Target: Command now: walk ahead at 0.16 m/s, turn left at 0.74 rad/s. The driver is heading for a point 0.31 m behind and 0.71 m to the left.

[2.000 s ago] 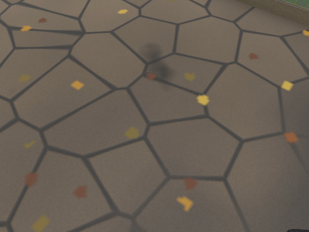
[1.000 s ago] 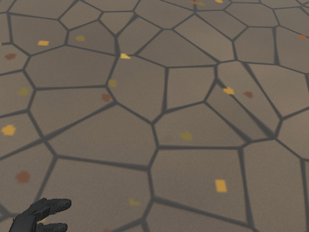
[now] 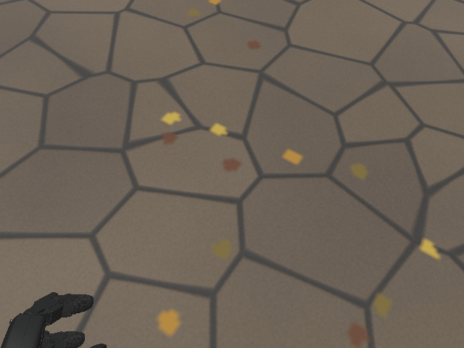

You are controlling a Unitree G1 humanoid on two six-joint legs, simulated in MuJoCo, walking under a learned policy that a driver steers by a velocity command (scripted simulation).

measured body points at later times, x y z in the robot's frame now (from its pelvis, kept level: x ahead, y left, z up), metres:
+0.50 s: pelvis +0.11 -0.01 +0.00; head +0.14 +0.02 +0.45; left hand +0.08 +0.31 -0.11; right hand +0.39 -0.19 -0.08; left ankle +0.07 +0.13 -0.70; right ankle +0.18 -0.13 -0.74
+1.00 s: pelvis +0.31 +0.22 -0.03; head +0.31 +0.28 +0.42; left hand +0.32 +0.59 -0.06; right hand +0.50 +0.01 -0.13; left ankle +0.06 +0.11 -0.74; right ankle +0.54 +0.29 -0.73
